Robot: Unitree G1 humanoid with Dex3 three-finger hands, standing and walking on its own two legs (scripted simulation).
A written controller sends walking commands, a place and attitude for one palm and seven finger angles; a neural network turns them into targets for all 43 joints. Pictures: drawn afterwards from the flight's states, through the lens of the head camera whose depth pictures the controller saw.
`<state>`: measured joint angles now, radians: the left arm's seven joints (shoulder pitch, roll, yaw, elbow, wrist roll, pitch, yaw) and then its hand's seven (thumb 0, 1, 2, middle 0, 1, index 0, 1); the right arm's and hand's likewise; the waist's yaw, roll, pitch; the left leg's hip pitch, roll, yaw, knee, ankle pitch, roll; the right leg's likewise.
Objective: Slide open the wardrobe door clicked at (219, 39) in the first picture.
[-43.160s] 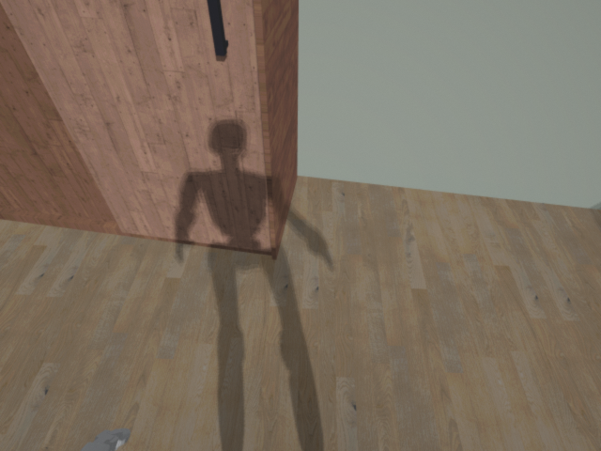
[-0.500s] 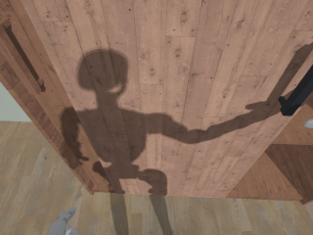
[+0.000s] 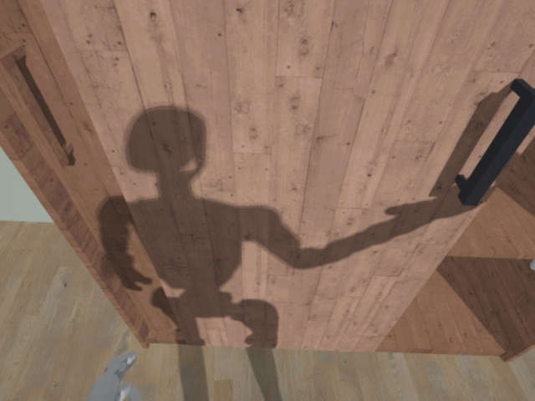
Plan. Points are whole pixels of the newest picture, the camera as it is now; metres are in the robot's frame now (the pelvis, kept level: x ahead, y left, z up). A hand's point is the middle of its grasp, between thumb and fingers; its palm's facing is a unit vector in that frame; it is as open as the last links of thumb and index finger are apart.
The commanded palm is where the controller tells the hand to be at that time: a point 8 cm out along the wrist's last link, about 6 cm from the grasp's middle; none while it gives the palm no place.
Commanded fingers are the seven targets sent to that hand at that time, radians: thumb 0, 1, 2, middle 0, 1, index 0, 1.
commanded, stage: slip the hand off the handle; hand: right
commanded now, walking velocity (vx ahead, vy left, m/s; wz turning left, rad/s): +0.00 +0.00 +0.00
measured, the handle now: (491, 146) +0.42 -0.31 +0.20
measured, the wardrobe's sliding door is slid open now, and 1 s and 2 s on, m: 0.49 0.49 0.49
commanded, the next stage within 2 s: draw the hand back to the body in 0.30 s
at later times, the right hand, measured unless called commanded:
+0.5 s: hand out of the picture +0.24 -0.36 +0.20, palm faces +0.44 +0.89 -0.15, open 14.7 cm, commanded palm +0.19 -0.38 +0.20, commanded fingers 0.00 0.55 -0.20 0.25 1.15 0.25 1.15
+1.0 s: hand out of the picture +0.19 -0.31 +0.17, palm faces +0.29 +0.93 -0.22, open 14.4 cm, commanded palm +0.15 -0.34 +0.19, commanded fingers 0.00 0.19 -0.38 0.24 0.94 0.24 0.94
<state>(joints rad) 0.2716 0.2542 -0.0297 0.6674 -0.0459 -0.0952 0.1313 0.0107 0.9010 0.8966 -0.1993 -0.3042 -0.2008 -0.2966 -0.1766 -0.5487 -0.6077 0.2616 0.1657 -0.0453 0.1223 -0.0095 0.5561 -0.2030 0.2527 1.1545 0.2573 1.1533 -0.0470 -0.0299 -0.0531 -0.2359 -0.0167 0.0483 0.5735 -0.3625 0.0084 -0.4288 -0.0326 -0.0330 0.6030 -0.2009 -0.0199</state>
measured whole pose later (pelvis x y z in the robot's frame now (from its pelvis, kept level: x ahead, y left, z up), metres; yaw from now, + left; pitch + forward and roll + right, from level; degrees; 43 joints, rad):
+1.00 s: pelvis -0.02 +0.00 +0.01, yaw -2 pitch -5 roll +2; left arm 0.21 0.28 -0.08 0.62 -0.05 -0.27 0.10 0.01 0.90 0.90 -0.20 -0.30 -0.20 -0.30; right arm 0.16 -0.47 -0.47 -0.12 0.28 0.14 0.27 -0.01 0.47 -0.25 0.25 1.10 0.25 1.10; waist -0.09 -0.06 -0.02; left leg -0.09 -0.02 0.07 0.47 -0.30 0.00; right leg -0.30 -0.02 0.00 0.53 -0.15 -0.02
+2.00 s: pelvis +0.03 +0.02 +0.02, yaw +1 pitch -5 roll +0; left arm 0.16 0.23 -0.02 0.65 0.01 -0.09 0.08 0.01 0.90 0.90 -0.20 -0.30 -0.20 -0.30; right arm 0.45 -0.36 -0.32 -0.39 0.09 -0.05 -0.09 0.02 -0.88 -0.90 0.21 0.31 0.21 0.31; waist -0.10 -0.05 0.02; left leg 0.06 -0.03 0.02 0.33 -0.29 0.03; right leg -0.13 -0.02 -0.02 0.38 -0.16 0.01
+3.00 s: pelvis -0.10 -0.06 +0.00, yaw -1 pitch -3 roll +6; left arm 0.18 0.21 -0.02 0.62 0.01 -0.08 0.09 0.01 0.90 0.90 -0.20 -0.30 -0.20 -0.30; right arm 0.44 -0.41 -0.39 -0.46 0.04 -0.20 -0.13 0.02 -0.88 -0.90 0.21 0.31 0.21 0.30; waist -0.04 -0.03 0.00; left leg -0.15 -0.10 -0.02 0.53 -0.37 0.01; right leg -0.43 -0.01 -0.02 0.48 -0.04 -0.08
